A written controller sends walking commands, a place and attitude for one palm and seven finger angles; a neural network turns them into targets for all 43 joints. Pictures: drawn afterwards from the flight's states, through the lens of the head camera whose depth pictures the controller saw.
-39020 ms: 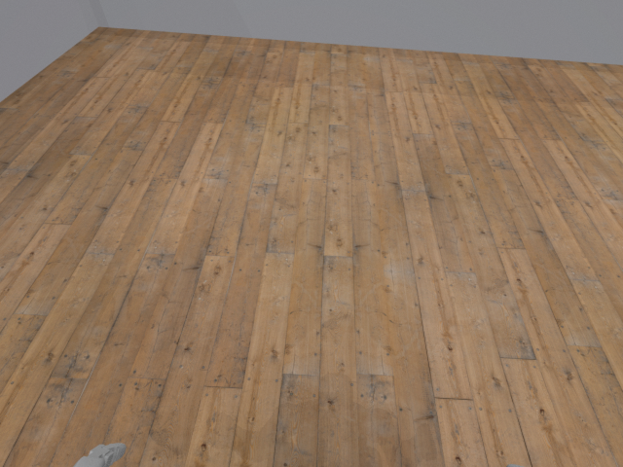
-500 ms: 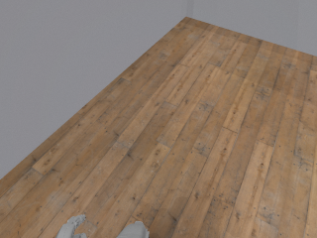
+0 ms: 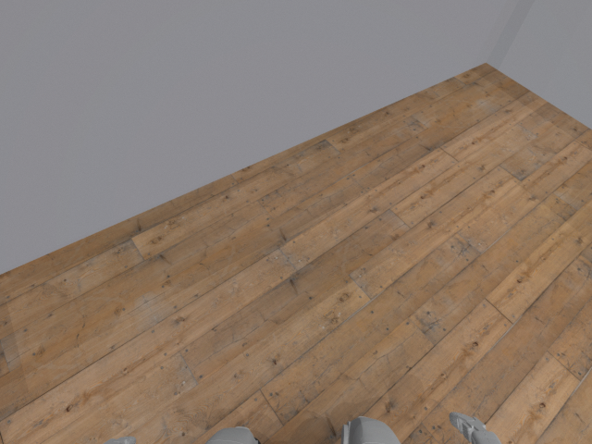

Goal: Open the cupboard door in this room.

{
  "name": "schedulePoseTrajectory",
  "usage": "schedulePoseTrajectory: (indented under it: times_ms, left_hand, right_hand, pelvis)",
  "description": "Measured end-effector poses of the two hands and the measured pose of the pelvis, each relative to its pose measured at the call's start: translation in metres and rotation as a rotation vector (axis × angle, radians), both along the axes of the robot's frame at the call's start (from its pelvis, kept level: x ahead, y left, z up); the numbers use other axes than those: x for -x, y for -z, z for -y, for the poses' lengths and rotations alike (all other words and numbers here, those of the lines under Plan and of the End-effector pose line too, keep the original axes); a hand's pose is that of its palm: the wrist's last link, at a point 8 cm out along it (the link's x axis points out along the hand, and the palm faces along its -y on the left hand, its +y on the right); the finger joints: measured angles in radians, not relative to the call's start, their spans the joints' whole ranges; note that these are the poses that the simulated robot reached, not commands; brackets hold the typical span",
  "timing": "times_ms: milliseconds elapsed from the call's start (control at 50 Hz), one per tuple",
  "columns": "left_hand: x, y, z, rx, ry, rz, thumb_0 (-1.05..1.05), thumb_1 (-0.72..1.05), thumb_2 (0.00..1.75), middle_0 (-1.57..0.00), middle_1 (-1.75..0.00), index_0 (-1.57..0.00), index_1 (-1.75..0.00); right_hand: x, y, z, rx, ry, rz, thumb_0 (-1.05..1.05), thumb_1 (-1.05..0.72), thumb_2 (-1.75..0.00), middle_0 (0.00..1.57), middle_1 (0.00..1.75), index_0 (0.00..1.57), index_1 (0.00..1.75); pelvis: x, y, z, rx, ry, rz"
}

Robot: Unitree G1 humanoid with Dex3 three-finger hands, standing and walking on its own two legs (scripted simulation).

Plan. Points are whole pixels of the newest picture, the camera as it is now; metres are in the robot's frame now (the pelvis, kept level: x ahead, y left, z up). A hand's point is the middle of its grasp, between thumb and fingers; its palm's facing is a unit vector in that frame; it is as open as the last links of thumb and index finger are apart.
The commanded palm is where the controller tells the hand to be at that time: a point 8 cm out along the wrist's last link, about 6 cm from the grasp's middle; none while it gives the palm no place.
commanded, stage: turn to face it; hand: left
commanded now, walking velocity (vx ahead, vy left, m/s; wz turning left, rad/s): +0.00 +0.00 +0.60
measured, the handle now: out of the picture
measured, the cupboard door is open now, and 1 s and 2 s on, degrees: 53 53 53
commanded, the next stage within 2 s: none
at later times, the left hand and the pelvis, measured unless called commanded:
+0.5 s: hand out of the picture +0.02 +0.14 -0.16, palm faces +0.33 -0.91 -0.24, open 7.4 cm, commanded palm none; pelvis +0.03 -0.06 +0.00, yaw +19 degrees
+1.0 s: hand out of the picture +0.04 +0.15 -0.14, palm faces +0.56 -0.77 -0.31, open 7.4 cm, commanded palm none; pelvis +0.07 -0.09 +0.00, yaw +36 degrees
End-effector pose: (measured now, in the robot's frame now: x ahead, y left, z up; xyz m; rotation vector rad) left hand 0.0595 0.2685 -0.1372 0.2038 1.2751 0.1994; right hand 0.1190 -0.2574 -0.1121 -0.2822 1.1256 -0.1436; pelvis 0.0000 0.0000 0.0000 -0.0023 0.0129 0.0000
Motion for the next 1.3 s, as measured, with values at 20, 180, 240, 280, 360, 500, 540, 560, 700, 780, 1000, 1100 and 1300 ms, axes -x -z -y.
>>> schedulePoseTrajectory:
  times_ms: [20,180,240,280,360,500,540,560,700,780,1000,1100,1300]
  left_hand:
    - [-0.005,-0.004,0.001,-0.002,-0.004,0.024,0.01,0.91,0.9,-0.2,-0.3,-0.2,-0.3]
    - [-0.029,-0.023,0.027,-0.049,-0.04,0.14,0.01,0.91,0.9,-0.19,-0.3,-0.2,-0.3]
    - [-0.022,-0.025,0.043,-0.07,-0.063,0.149,0.01,0.91,0.9,-0.2,-0.3,-0.2,-0.3]
    - [-0.011,-0.029,0.054,-0.066,-0.094,0.13,0.01,0.91,0.9,-0.2,-0.3,-0.2,-0.3]
    - [0.011,-0.029,0.072,-0.037,-0.164,0.077,0.01,0.9,0.9,-0.2,-0.3,-0.21,-0.3]
    - [0.057,-0.01,0.084,0.023,-0.306,0.018,0.01,0.9,0.9,-0.2,-0.3,-0.21,-0.3]
    - [0.074,0.001,0.08,0.037,-0.349,-0.002,0.01,0.9,0.9,-0.2,-0.3,-0.21,-0.3]
    - [0.081,0.008,0.077,0.043,-0.368,-0.013,0.01,0.9,0.9,-0.2,-0.3,-0.21,-0.3]
    - [0.09,0.007,0.055,0.015,-0.452,-0.017,0.01,0.91,0.9,-0.2,-0.3,-0.2,-0.3]
    - [0.077,-0.009,0.049,-0.018,-0.472,0.051,0.01,0.91,0.9,-0.2,-0.3,-0.2,-0.3]
    - [0.057,-0.029,0.087,-0.102,-0.547,0.125,0.01,0.91,0.9,-0.2,-0.3,-0.2,-0.3]
    - [0.072,-0.029,0.121,-0.049,-0.632,0.08,0.01,0.9,0.9,-0.2,-0.3,-0.21,-0.3]
    - [0.143,0.009,0.153,0.046,-0.846,0.001,0.01,0.91,0.9,-0.2,-0.3,-0.21,-0.3]
  right_hand:
    - [0.0,0.0,0.0,-0.006,-0.009,-0.008,0.0,-0.91,-0.9,0.2,0.3,0.2,0.3]
    - [-0.005,0.021,0.02,-0.066,-0.047,-0.068,0.01,-0.9,-0.9,0.2,0.3,0.2,0.3]
    - [-0.012,0.032,0.034,-0.076,-0.059,-0.093,0.01,-0.9,-0.9,0.2,0.3,0.2,0.3]
    - [-0.018,0.031,0.039,-0.075,-0.079,-0.112,0.01,-0.9,-0.9,0.2,0.3,0.2,0.3]
    - [-0.035,0.023,0.042,-0.073,-0.123,-0.136,0.01,-0.91,-0.9,0.2,0.3,0.2,0.3]
    - [-0.086,0.015,0.014,-0.048,-0.275,-0.114,0.01,-0.91,-0.9,0.19,0.3,0.19,0.3]
    - [-0.104,0.015,0.0,-0.036,-0.322,-0.079,0.01,-0.91,-0.9,0.19,0.3,0.19,0.3]
    - [-0.113,0.016,-0.006,-0.029,-0.343,-0.052,0.01,-0.91,-0.9,0.19,0.3,0.19,0.3]
    - [-0.128,0.003,-0.026,0.0,-0.433,-0.011,0.0,-0.91,-0.9,0.2,0.3,0.2,0.3]
    - [-0.128,0.004,-0.024,-0.005,-0.462,-0.048,0.0,-0.91,-0.9,0.2,0.3,0.2,0.3]
    - [-0.158,0.031,0.002,-0.04,-0.523,-0.14,0.01,-0.9,-0.9,0.2,0.3,0.2,0.3]
    - [-0.181,0.022,-0.007,-0.032,-0.582,-0.157,0.01,-0.91,-0.9,0.2,0.3,0.2,0.3]
    - [-0.23,0.012,-0.094,-0.007,-0.817,-0.051,0.01,-0.91,-0.9,0.19,0.3,0.19,0.3]
  pelvis:
    - [0.0,-0.002,0.002,0.003,-0.011,-0.002]
    - [-0.01,0.002,0.037,-0.002,-0.107,-0.025]
    - [-0.013,0.005,0.05,-0.01,-0.146,-0.024]
    - [-0.017,0.0,0.053,-0.019,-0.177,-0.019]
    - [-0.026,-0.008,0.059,-0.045,-0.234,-0.013]
    - [-0.034,-0.005,0.057,-0.048,-0.337,-0.004]
    - [-0.036,0.002,0.051,-0.041,-0.366,0.0]
    - [-0.036,0.008,0.047,-0.031,-0.377,0.0]
    - [-0.035,0.003,0.047,-0.009,-0.452,0.005]
    - [-0.039,-0.003,0.053,0.004,-0.491,-0.004]
    - [-0.069,0.001,0.088,-0.01,-0.635,-0.019]
    - [-0.08,-0.009,0.09,-0.038,-0.706,-0.016]
    - [-0.079,0.007,0.071,-0.024,-0.851,-0.003]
